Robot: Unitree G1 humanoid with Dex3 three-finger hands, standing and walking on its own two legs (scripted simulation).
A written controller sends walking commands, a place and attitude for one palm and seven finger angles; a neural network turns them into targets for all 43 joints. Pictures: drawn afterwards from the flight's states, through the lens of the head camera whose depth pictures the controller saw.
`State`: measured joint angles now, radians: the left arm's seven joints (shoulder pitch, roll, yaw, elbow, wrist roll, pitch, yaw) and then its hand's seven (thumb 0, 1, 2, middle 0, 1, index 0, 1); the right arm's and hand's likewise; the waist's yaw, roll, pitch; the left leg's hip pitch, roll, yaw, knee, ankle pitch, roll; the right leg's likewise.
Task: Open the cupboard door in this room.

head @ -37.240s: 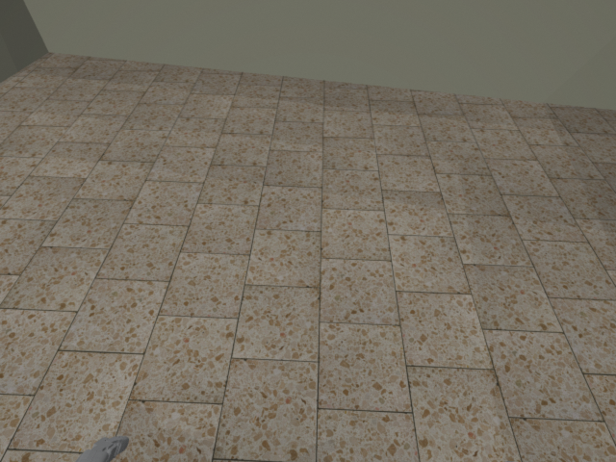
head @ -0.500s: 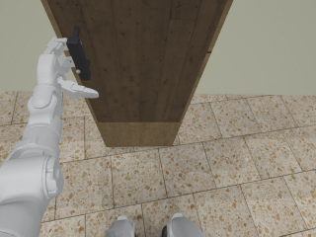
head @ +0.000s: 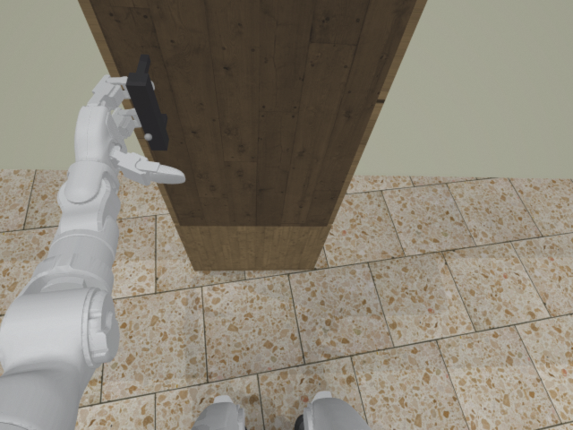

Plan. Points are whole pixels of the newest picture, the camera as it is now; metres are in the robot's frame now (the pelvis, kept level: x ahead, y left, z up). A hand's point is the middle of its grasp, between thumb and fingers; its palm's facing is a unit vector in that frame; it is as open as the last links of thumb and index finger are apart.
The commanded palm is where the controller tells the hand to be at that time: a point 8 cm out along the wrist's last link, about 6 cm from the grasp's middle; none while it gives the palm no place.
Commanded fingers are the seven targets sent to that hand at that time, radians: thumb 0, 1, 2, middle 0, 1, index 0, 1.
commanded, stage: close the thumb around the handle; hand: left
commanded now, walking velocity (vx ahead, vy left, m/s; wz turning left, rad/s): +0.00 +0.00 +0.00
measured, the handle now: (152, 104) +0.55 +0.17 +0.09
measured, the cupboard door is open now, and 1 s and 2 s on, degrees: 0 3 46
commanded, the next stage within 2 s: pull the door open along its arc in 0.62 s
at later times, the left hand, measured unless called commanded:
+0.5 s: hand (167, 133) +0.50 +0.14 +0.08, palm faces +0.00 -1.00 -0.01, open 6.2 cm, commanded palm +0.47 +0.19 +0.09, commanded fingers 0.00 0.90 0.90 -0.40 -1.35 -0.40 -1.35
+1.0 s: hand (168, 144) +0.48 +0.14 +0.08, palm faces -0.01 -1.00 +0.00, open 5.6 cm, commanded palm +0.43 +0.19 +0.09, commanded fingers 0.00 0.90 0.90 -0.40 -1.35 -0.40 -1.35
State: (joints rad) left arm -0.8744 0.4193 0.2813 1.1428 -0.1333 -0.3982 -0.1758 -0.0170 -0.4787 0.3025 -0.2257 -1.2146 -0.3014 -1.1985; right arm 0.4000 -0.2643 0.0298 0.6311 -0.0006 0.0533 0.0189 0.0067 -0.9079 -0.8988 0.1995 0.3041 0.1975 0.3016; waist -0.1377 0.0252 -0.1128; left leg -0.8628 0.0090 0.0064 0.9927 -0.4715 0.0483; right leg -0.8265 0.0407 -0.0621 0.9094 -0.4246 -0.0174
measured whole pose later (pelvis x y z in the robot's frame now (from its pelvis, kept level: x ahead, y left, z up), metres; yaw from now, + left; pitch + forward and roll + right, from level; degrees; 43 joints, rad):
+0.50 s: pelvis +0.00 +0.00 +0.00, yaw -1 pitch +19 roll -2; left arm -0.87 0.39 0.31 1.14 -0.10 -0.40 -0.14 0.00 0.63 0.78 -0.37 -1.32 -0.38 -1.32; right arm 0.40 -0.26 0.03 0.60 0.00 0.06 0.02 0.01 -0.91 -0.90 0.20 0.30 0.20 0.30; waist -0.15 0.03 -0.12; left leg -0.85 0.01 0.03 0.98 -0.47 0.05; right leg -0.83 0.04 -0.04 0.92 -0.42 -0.02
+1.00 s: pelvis +0.00 -0.01 +0.01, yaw -2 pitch +18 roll -2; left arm -0.73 0.37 0.31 1.00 -0.14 -0.37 -0.16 0.01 0.75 0.78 -0.36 -1.35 -0.36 -1.34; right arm 0.42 -0.27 0.02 0.58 0.01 0.08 0.02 0.01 -0.91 -0.90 0.20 0.30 0.20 0.30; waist -0.14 0.03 -0.13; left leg -0.80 0.03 0.04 0.94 -0.46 0.04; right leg -0.80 0.06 -0.02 0.89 -0.41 -0.03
